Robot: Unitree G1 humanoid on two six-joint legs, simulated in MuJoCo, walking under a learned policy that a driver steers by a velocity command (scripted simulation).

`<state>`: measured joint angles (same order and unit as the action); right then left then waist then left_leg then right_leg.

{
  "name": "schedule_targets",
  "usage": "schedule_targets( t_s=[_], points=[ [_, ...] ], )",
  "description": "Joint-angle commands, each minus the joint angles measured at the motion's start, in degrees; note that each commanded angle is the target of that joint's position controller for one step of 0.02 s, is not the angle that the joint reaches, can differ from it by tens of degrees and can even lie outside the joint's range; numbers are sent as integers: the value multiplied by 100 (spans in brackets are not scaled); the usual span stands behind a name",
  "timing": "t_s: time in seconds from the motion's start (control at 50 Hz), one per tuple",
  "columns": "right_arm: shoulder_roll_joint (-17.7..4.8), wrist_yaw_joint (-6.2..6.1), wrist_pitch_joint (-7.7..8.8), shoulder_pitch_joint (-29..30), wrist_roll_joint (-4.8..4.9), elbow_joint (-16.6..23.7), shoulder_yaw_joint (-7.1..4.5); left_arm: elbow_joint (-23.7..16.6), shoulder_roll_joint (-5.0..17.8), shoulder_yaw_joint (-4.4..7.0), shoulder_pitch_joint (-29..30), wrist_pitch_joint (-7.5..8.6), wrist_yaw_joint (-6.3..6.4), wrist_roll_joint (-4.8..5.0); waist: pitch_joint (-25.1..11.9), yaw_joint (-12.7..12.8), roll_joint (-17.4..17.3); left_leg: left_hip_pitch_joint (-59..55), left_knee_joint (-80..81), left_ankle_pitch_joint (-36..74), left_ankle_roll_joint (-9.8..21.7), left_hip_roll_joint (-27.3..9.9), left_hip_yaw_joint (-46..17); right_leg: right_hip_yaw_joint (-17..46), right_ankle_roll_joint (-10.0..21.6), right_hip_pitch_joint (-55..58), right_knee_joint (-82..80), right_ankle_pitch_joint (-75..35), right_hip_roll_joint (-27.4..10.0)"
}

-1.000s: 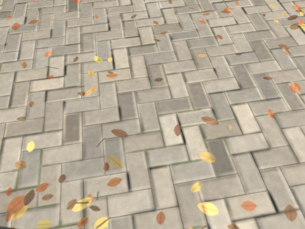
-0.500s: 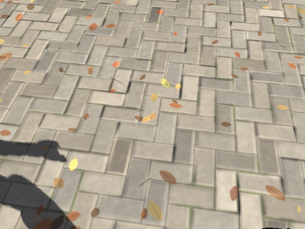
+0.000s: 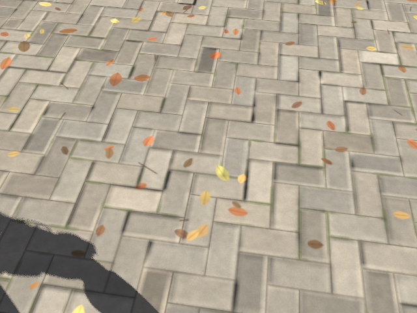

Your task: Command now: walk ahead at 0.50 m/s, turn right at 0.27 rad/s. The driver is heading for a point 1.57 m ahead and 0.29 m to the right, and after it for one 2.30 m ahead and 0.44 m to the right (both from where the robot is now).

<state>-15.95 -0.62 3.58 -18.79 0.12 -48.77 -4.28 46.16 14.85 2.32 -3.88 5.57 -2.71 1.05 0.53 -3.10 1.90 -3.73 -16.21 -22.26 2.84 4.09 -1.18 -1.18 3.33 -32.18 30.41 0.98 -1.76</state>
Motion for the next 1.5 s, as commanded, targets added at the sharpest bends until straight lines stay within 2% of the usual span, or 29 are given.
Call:
schedule_targets(
  t_s=[0.02, 0.04, 0.06, 0.08, 0.1, 0.12, 0.16, 0.28, 0.44, 0.52, 0.54, 0.56, 0.58, 0.6, 0.64, 0.7, 0.8, 0.94, 0.98, 1.02, 1.04, 1.06, 1.08, 1.1, 1.12, 1.16, 1.24, 1.36, 1.5],
  points=[
    [-930, -84, -49, 199, -9, 290, -205, -152, 986, 350, -729, 61, -19, -19, -683, 701, -629, -65, -1660, 5942, 434, -1433, 39, -265, 401, 1389, -142, 248, 413],
    [-817, -121, -49, 158, -78, 416, -133, -5, 1303, 459, -1599, 28, 22, -50, -1297, 1009, -168, 986, -3195, 4793, 224, -1202, 251, 721, 708, 2952, -51, -29, -232],
    [-252, -32, 89, -483, -123, 552, 39, 44, 1763, 574, -2035, 14, 19, -48, -1882, 683, 1249, 3447, -5402, 1057, -267, -76, 266, 3605, 1789, 4993, -496, 869, -1505],
    [-463, 41, 255, -275, -50, 509, 52, 67, 1295, 443, -2094, -6, 4, 41, -2077, 871, 1079, 4401, -6005, -889, -204, -8, -523, 4685, 1813, 5476, -1235, 1797, -1647],
    [-735, 113, 378, 250, 139, 691, -6, -43, 1076, 380, -1736, -23, 37, 27, -1249, 904, 721, 4917, -6140, -530, -109, -332, -629, 4016, 1548, 4883, -1351, 2032, -1532],
    [-745, 110, 443, 609, 142, 778, 11, -174, 990, 352, -1383, -41, 61, -19, -757, 802, 114, 4825, -5818, -76, -66, -583, -526, 3389, 1390, 4046, -1430, 1706, -1326],
    [-756, 49, 421, 742, -62, 851, -61, -321, 786, 260, -976, -51, 87, -96, -290, 423, -145, 4216, -4954, 363, -144, -886, -458, 2662, 1273, 2760, -1658, 627, -978],
    [-457, -54, 219, 1155, -119, 1106, -7, -388, 1076, 361, -1208, -81, 272, -7, -113, 394, 125, 3932, -3130, 1568, -597, -822, -243, 1797, 1170, 1878, -1882, -394, -520],
    [-441, 158, 398, 2187, 10, 1433, 31, -251, 936, 341, -1901, -280, 387, 41, -83, 809, 337, 3337, -1155, 2548, -512, -425, -275, 2139, 825, 2510, -1202, 138, -583],
    [-778, 147, 503, 1179, -59, 1218, -125, -312, 834, 306, -1732, -307, 364, -26, -531, 228, 499, 1820, -739, 2124, 44, -457, -138, 2133, 547, 2747, -47, -1289, -429],
    [-1072, 106, 513, 285, -135, 1124, -208, -445, 641, 213, -1625, -279, 344, -102, -1300, -198, 112, 374, -1026, 2286, 459, -1247, -885, 1762, 356, 2079, 1332, -783, -135],
    [-1579, 114, 432, -452, -153, 873, -364, -455, 261, 92, -2512, -191, 331, 10, -2094, -24, -1518, -1735, -898, 1626, 1493, -2448, -3185, 1059, -99, 30, 3348, 1552, 730],
    [-1157, 162, 383, -628, 42, 748, -283, -403, 592, 108, -2478, -139, 325, 71, -1927, -127, -1739, -1758, -270, 305, 1607, -2770, -4369, 1132, -155, -971, 4129, 3215, 586],
    [-800, 154, 359, -283, 80, 806, -172, -492, 987, 215, -1812, -125, 310, 105, -970, -223, -1024, -996, -129, -167, 1318, -2508, -3677, 1206, -138, -1338, 4404, 2814, 306],
    [-554, 169, 284, 288, -27, 861, -50, -700, 867, 204, -1067, -113, 287, -33, -76, -2, -422, 405, 179, 670, 1079, -1989, -2462, 816, -157, -1191, 3875, 2090, -100],
    [-488, 185, 306, 444, -41, 809, -7, -676, 592, 181, -1241, -151, 249, -51, -67, 295, -787, 1142, 503, 1733, 1027, -1625, -1680, 599, -238, -571, 3144, 1734, -361],
    [-857, 116, 258, 233, 46, 622, -99, -915, 319, 45, -459, -113, 215, -99, -8, 125, -612, 1331, 754, 2525, 1004, -1481, -829, 338, -386, -397, 1428, 436, -402],
    [-1027, 95, 92, -391, 141, 260, -115, -1261, 456, 67, 518, -27, 67, -2, 184, -140, -662, 656, 400, 2527, 747, -1732, -719, 209, -201, -33, 55, 19, -100],
    [-1117, 65, 24, -340, 138, 218, -138, -1236, 594, 127, 278, -3, 45, -13, 62, 90, -727, 434, 12, 3182, 618, -1795, -701, 111, -38, 437, -185, 335, 16],
    [-962, 34, -3, -268, 103, 255, -60, -881, 1017, 346, -1034, -9, 115, -76, -793, 754, -559, 901, -1605, 4173, 323, -1339, -249, 90, 295, 2470, -313, 172, 14],
    [-604, 17, 31, -279, -87, 443, 91, -736, 1499, 459, -2093, -47, 183, -137, -1707, 1092, 296, 2089, -3529, 2361, 77, -928, 76, 1520, 717, 4137, -131, -185, -1232],
    [-153, 58, 157, -982, 22, 484, 215, -635, 1740, 491, -2170, -84, 135, -127, -2229, 697, 1750, 4097, -5105, -1075, -167, -114, -118, 4007, 1559, 5475, -866, 1044, -2153],
    [-787, 93, 231, -566, 129, 424, 79, -682, 1197, 360, -2075, -101, 127, -43, -1740, 914, 957, 4766, -5657, -1075, -141, -461, -545, 3994, 1380, 5159, -1167, 1894, -1963],
    [-949, 122, 270, -28, 194, 577, 26, -714, 1015, 287, -1728, -99, 139, -28, -994, 873, 636, 5005, -5622, -510, -93, -706, -401, 3174, 1167, 4443, -1272, 1721, -1758],
    [-861, 100, 267, 213, 142, 601, 40, -755, 927, 248, -1380, -99, 128, -79, -625, 704, 194, 4786, -5378, -27, -121, -927, -280, 2635, 1073, 3701, -1410, 1174, -1515],
    [-724, 98, 186, 193, 48, 600, 22, -777, 728, 190, -1002, -72, 102, -168, -298, 362, 280, 4244, -4926, 443, -204, -1167, -295, 2003, 1045, 2729, -1751, 375, -1217],
    [-463, 60, 33, 388, -1, 665, 75, -592, 859, 253, -1042, 38, 130, -106, -97, 220, 203, 4204, -4180, 1049, -400, -1236, -217, 1337, 1168, 2233, -2191, -280, -1115],
    [-289, 193, 79, 1391, 78, 885, 170, -294, 1050, 305, -1394, 7, 224, -107, 162, 602, 99, 4027, -2322, 2762, -324, -1041, -34, 319, 820, 2455, -2375, -269, -959],
    [-432, 396, 67, 1920, 92, 1322, 125, 24, 1200, 388, -1614, -183, 300, -29, 267, 657, 168, 4133, -1670, 1767, 112, -712, 160, -125, 501, 3791, -1650, -1510, -1400]
  ],
)
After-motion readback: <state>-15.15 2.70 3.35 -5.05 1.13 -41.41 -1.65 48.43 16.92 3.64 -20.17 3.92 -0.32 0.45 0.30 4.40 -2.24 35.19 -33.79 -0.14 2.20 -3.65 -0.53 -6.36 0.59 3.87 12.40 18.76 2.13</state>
